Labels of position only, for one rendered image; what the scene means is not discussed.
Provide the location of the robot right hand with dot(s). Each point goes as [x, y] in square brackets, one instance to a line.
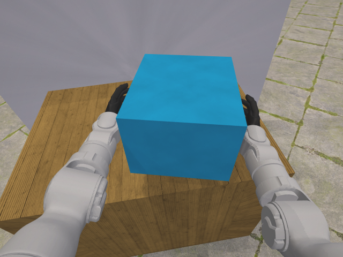
[252, 112]

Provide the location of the carton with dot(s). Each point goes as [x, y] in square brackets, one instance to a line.
[183, 117]

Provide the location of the right robot upper arm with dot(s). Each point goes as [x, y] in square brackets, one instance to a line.
[297, 229]

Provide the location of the left robot upper arm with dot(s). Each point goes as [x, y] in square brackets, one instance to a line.
[76, 198]

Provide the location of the robot left hand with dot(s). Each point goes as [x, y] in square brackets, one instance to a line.
[117, 99]

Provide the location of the robot left forearm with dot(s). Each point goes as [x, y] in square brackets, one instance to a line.
[97, 151]

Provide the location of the robot right forearm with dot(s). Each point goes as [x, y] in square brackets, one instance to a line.
[271, 179]

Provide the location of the pedestal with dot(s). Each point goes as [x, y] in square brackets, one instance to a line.
[143, 213]

